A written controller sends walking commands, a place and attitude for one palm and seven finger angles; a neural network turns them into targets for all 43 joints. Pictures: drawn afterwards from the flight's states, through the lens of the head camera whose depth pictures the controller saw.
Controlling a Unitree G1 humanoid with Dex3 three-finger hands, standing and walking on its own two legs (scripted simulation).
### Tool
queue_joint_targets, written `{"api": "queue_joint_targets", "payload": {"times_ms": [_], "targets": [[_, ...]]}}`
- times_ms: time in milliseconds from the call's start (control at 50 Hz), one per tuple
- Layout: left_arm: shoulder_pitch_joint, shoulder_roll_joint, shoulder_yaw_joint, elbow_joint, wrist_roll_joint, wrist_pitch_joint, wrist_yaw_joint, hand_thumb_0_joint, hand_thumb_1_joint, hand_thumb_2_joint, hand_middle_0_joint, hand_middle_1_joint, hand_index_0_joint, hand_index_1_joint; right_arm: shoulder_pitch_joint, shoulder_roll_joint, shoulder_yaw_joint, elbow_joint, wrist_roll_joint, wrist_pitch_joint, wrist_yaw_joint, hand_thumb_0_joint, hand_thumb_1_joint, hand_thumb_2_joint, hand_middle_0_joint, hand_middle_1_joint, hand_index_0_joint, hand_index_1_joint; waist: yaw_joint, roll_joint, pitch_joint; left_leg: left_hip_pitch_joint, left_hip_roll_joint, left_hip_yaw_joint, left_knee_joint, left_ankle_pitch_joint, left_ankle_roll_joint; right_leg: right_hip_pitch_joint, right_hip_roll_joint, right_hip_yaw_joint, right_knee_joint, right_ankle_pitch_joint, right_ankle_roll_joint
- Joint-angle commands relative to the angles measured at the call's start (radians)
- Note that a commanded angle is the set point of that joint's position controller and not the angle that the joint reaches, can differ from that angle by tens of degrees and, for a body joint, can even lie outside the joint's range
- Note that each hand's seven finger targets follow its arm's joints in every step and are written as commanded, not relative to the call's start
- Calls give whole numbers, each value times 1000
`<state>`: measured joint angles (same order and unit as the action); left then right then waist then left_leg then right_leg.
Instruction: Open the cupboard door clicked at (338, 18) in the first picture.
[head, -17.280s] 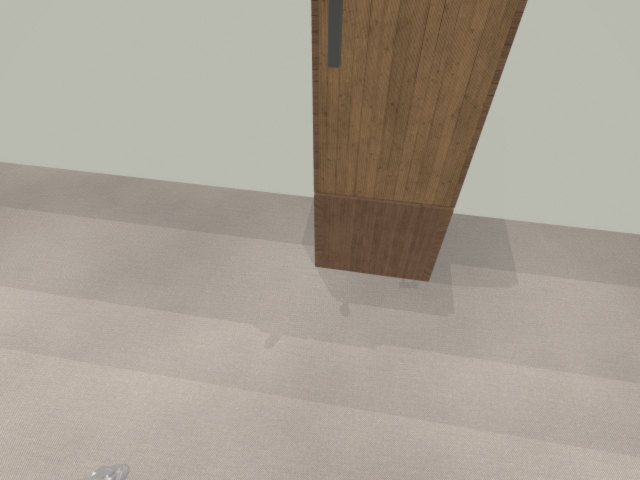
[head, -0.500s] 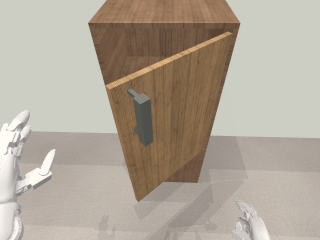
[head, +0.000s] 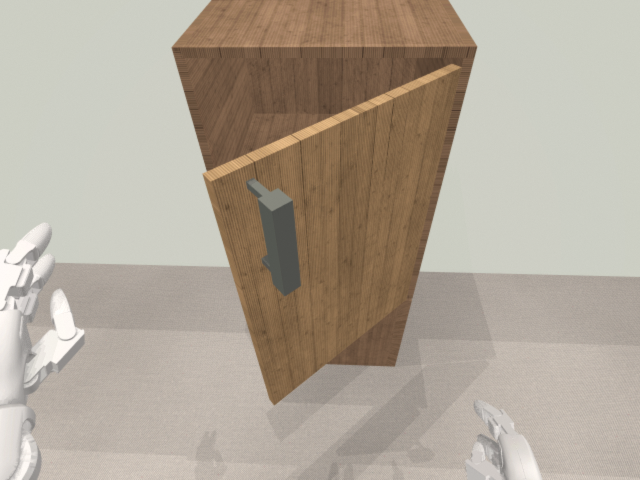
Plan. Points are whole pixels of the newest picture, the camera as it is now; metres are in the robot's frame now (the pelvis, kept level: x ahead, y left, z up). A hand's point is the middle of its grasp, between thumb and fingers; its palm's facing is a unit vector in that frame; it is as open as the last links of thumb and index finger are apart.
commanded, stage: step back with the hand held close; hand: left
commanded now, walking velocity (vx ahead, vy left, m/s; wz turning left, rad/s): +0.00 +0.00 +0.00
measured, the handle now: (271, 237) +0.34 +0.11 +0.15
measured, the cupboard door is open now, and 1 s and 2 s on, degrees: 42 42 42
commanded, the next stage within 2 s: stop stepping back and stand still in 0.94 s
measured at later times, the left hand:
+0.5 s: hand (35, 389) +0.14 +0.27 +0.15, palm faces +0.34 -0.78 -0.53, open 7.4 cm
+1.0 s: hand out of the picture +0.01 +0.28 +0.17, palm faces +0.49 -0.72 -0.49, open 7.4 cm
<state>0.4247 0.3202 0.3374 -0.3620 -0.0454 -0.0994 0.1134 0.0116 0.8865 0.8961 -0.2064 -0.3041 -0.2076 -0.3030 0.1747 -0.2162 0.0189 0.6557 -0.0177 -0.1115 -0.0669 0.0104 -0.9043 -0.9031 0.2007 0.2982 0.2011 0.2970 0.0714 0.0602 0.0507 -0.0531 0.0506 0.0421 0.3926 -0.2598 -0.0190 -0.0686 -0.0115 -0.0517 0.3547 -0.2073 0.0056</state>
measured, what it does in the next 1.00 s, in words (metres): walks backwards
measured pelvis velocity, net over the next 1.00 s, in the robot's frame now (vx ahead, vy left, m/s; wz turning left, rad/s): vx -0.19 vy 0.02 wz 0.08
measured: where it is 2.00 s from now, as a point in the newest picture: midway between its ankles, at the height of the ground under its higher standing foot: outside the picture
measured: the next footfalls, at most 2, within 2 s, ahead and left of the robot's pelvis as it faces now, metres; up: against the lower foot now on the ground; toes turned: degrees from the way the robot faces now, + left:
right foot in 1.10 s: -0.17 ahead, -0.10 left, +0.00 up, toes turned +4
left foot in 1.34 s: -0.26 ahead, +0.14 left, +0.00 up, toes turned +4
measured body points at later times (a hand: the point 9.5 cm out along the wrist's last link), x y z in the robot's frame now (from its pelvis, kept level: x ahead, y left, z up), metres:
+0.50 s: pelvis -0.07 +0.02 -0.01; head -0.04 +0.03 +0.44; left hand +0.12 +0.31 +0.18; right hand +0.10 -0.23 -0.08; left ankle -0.03 +0.13 -0.75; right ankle +0.00 -0.12 -0.74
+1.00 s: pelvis -0.19 +0.02 -0.04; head -0.17 +0.03 +0.41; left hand -0.02 +0.32 +0.19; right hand -0.02 -0.21 -0.12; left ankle -0.03 +0.13 -0.74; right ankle -0.10 -0.11 -0.72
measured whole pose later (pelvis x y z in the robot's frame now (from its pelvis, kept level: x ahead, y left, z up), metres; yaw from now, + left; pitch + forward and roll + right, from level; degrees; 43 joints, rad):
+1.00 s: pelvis -0.19 +0.02 -0.04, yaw +4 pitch -4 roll -3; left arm 0.45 0.46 0.49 -0.55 -0.02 -0.27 0.16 0.01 0.88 0.90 -0.21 -0.30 -0.21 -0.30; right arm 0.22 -0.19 -0.02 0.59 0.00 -0.15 -0.08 0.01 -0.90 -0.90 0.20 0.30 0.20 0.30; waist -0.04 0.03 0.12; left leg -0.53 0.08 0.06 0.67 -0.09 0.05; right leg -0.51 0.04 0.01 0.93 -0.43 0.02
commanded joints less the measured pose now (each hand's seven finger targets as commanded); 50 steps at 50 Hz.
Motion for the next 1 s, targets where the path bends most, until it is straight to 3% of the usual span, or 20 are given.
{"api": "queue_joint_targets", "payload": {"times_ms": [0,20,40,60,80,100,180,200,280,400,520,580,660,720,780,840,860,900,940,980], "targets": [[-87,200,118,-204,1,-69,21,0,900,900,-200,-300,-200,-300,-121,-105,-48,-158,5,-57,-14,0,-900,-900,200,300,200,300,3,6,-110,-3,-25,9,-35,282,28,24,13,17,-47,216,-15],[-124,221,132,-314,0,-84,24,0,900,900,-200,-300,-200,-300,-126,-101,-45,-173,4,-65,-12,0,-900,-900,200,300,200,300,8,47,-156,5,-28,2,-35,285,25,47,10,17,-38,216,-15],[-158,339,254,-313,-7,-118,24,0,900,900,-200,-300,-200,-300,-114,-125,-38,-208,19,-41,-13,0,-900,-900,200,300,200,300,-44,-14,-28,-82,-15,13,-3,187,41,-98,-28,102,-85,287,-17],[-39,243,186,-210,-3,-113,9,0,900,900,-200,-300,-200,-300,-111,-109,-41,-189,15,-20,-14,0,-900,-900,200,300,200,300,-48,-80,-35,-94,-15,1,14,165,42,-104,-49,95,-79,304,-15],[12,217,161,-203,0,-111,1,0,900,900,-200,-300,-200,-300,-109,-117,-47,-203,15,-5,-10,0,-900,-900,200,300,200,300,-49,-97,-65,-86,-13,6,25,172,42,-110,-56,100,-69,323,-14],[18,217,158,-224,2,-118,0,0,900,900,-200,-300,-200,-300,-119,-117,-52,-208,17,3,-14,0,-900,-900,200,300,200,300,-49,-59,-82,-89,-13,10,27,204,40,-99,-59,88,-51,367,-13],[83,232,170,-253,3,-118,10,0,900,900,-200,-300,-200,-300,-100,-124,-66,-239,23,30,-15,0,-900,-900,200,300,200,300,-54,-50,-203,-71,13,19,47,322,36,-69,-65,84,28,482,-3],[93,249,184,-267,3,-119,15,0,900,900,-200,-300,-200,-300,-107,-124,-66,-239,23,36,-19,0,-900,-900,200,300,200,300,-51,-26,-217,-76,17,10,45,358,35,-53,-67,75,46,504,-3],[121,269,210,-319,4,-118,28,0,900,900,-200,-300,-200,-300,-97,-122,-76,-269,28,52,-21,0,-900,-900,200,300,200,300,-53,-54,-237,-125,27,10,55,349,31,-53,-61,82,84,489,2],[151,287,245,-366,10,-135,47,0,900,900,-200,-300,-200,-300,-93,-127,-81,-283,27,46,-23,0,-900,-900,200,300,200,300,-48,8,-208,-275,48,-32,5,168,48,-38,-40,78,140,315,9],[117,251,238,-354,38,-172,59,0,900,900,-200,-300,-200,-300,-60,-142,-80,-290,30,4,-22,0,-900,-900,200,300,200,300,-59,60,-107,-601,89,-91,-79,-318,97,35,-13,82,254,104,15],[66,241,237,-341,51,-192,62,0,900,900,-200,-300,-200,-300,-38,-147,-83,-283,29,-23,-23,0,-900,-900,200,300,200,300,-66,45,-72,-682,92,-100,-50,-447,109,8,-12,104,271,-7,13],[2,248,235,-352,57,-213,67,0,900,900,-200,-300,-200,-300,-18,-143,-81,-262,23,-55,-26,0,-900,-900,200,300,200,300,-74,17,-51,-648,57,-101,27,-491,98,-120,-29,167,209,-158,-4],[6,259,237,-361,44,-227,70,0,900,900,-200,-300,-200,-300,-11,-123,-77,-242,19,-69,-25,0,-900,-900,200,300,200,300,-77,-74,-74,-500,2,-77,137,-400,68,-269,-74,234,105,-198,-31],[2,264,235,-376,33,-232,77,0,900,900,-200,-300,-200,-300,-2,-120,-72,-218,14,-65,-22,0,-900,-900,200,300,200,300,-85,-96,-93,-370,-16,-77,220,-360,48,-417,-109,241,52,-294,-46],[17,270,254,-363,31,-236,83,0,900,900,-200,-300,-200,-300,-10,-129,-76,-220,12,-64,-29,0,-900,-900,200,300,200,300,-83,-21,-97,-467,46,-152,113,-437,73,-359,-59,187,173,-304,-24],[10,270,260,-382,29,-237,82,0,900,900,-200,-300,-200,-300,-15,-133,-78,-222,15,-65,-28,0,-900,-900,200,300,200,300,-82,43,-111,-532,85,-189,47,-467,87,-298,-28,152,278,-274,-15],[-2,310,311,-416,30,-242,80,0,900,900,-200,-300,-200,-300,-49,-128,-88,-231,12,-78,-30,0,-900,-900,200,300,200,300,-61,208,-165,-704,233,-306,-159,-506,138,-90,65,37,626,-199,23],[50,302,311,-399,11,-238,73,0,900,900,-200,-300,-200,-300,-32,-107,-104,-221,19,-102,-19,0,-900,-900,200,300,200,300,-65,152,-205,-592,273,-266,-168,-316,160,-144,86,46,774,-289,18],[143,262,287,-333,-9,-229,72,0,900,900,-200,-300,-200,-300,-42,-116,-110,-207,33,-123,-3,0,-900,-900,200,300,200,300,-62,169,-176,-489,269,-177,-176,-304,134,-202,84,14,707,-327,1]]}}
